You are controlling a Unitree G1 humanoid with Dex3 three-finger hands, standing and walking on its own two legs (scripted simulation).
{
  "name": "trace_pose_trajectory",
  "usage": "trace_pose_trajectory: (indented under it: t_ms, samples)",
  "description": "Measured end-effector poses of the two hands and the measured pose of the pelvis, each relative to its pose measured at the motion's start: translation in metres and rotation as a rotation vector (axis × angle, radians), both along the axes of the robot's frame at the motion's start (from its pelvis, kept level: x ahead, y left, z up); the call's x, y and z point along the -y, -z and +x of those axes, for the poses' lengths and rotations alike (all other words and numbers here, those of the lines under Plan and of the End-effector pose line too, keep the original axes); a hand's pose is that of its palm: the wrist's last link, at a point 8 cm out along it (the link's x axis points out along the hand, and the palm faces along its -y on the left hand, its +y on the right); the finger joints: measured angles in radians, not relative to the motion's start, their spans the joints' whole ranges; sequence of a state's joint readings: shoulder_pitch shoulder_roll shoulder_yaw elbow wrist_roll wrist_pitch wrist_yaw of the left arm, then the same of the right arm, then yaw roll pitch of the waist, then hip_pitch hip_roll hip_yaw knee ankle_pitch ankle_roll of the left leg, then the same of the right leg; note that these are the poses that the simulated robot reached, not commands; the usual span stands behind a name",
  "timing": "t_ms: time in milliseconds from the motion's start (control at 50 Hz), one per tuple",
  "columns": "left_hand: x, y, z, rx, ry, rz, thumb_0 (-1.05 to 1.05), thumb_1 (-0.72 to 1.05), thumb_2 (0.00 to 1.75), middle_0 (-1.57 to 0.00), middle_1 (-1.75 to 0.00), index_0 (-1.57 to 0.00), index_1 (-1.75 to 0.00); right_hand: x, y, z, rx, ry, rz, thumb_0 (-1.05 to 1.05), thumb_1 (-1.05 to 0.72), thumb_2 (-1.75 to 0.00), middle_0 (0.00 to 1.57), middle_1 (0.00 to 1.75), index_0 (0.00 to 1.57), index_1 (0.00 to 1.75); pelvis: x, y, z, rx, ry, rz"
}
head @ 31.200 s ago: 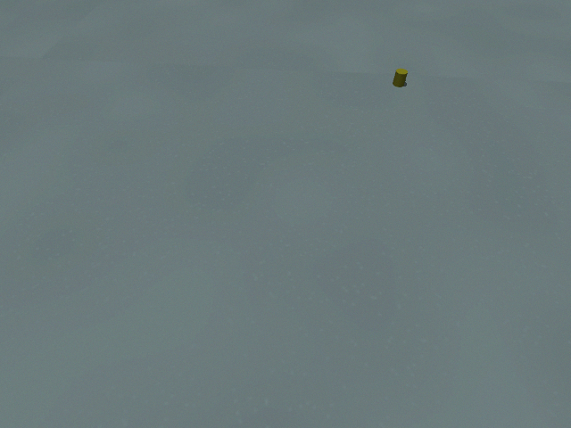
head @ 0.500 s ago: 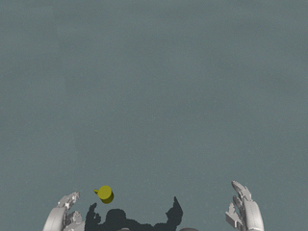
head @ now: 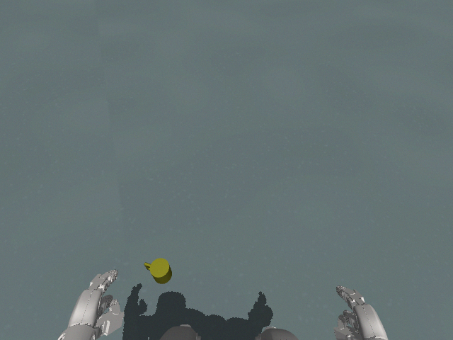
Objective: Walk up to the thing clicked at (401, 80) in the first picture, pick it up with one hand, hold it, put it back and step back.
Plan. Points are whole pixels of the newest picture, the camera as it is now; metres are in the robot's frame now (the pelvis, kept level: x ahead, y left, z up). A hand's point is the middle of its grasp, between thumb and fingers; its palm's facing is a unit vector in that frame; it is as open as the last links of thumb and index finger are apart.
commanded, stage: stand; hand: left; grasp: from above
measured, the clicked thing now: (157, 269) +0.43 +0.27 -0.68
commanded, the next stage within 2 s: none
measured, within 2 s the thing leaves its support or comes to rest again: neither
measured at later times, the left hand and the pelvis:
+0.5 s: hand out of the picture +0.05 +0.24 -0.12, palm faces +0.04 -0.95 -0.31, open 7.4 cm; pelvis +0.00 +0.01 +0.04, yaw +0 degrees
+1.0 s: hand out of the picture +0.05 +0.24 -0.11, palm faces +0.03 -0.94 -0.33, open 7.4 cm; pelvis +0.00 +0.00 +0.05, yaw +0 degrees
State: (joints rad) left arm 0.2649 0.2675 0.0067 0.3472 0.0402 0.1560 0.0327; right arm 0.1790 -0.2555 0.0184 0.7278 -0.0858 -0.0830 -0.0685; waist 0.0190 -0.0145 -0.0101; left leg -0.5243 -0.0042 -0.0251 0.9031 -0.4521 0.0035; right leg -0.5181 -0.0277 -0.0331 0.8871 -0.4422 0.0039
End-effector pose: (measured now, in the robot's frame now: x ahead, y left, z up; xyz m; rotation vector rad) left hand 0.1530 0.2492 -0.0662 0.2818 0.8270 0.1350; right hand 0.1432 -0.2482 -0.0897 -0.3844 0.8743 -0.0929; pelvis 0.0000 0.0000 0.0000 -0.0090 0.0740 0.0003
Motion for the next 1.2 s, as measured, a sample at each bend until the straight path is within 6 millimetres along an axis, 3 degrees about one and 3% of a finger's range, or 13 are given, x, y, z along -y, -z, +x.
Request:
trace_pose_trajectory:
  t_ms: [200, 340, 480, 660, 1200]
  samples:
    - [-0.033, 0.018, -0.056, -0.212, -0.089, 0.031, 0.01, 0.9, 0.89, -0.2, -0.3, -0.2, -0.3, 0.017, -0.003, -0.042, -0.17, 0.11, 0.022, 0.01, -0.91, -0.89, 0.2, 0.3, 0.21, 0.3, -0.006, -0.021, 0.001, 0.07, 0.004, 0.008]
    - [-0.037, 0.02, -0.091, -0.325, -0.137, 0.012, 0.01, 0.9, 0.89, -0.2, -0.3, -0.2, -0.3, 0.013, -0.006, -0.062, -0.245, 0.151, 0.032, 0.01, -0.91, -0.89, 0.2, 0.3, 0.21, 0.3, -0.011, -0.034, 0.004, 0.104, 0.003, 0.005]
    - [-0.036, 0.018, -0.11, -0.396, -0.159, 0.001, 0.01, 0.9, 0.89, -0.2, -0.3, -0.2, -0.3, 0.008, -0.008, -0.072, -0.292, 0.171, 0.049, 0.01, -0.91, -0.89, 0.2, 0.3, 0.21, 0.3, -0.012, -0.044, 0.003, 0.126, 0.001, 0.007]
    - [-0.037, 0.014, -0.115, -0.424, -0.166, 0.009, 0.01, 0.9, 0.89, -0.21, -0.3, -0.2, -0.3, 0.013, -0.011, -0.078, -0.318, 0.187, 0.051, 0.01, -0.91, -0.89, 0.2, 0.3, 0.21, 0.3, -0.009, -0.049, 0.002, 0.14, 0.0, 0.01]
    - [-0.029, 0.006, -0.101, -0.427, -0.153, 0.022, 0.01, 0.9, 0.89, -0.21, -0.3, -0.2, -0.3, 0.038, -0.013, -0.086, -0.359, 0.197, 0.036, 0.01, -0.91, -0.89, 0.2, 0.3, 0.21, 0.3, 0.005, -0.053, 0.002, 0.133, 0.0, 0.009]
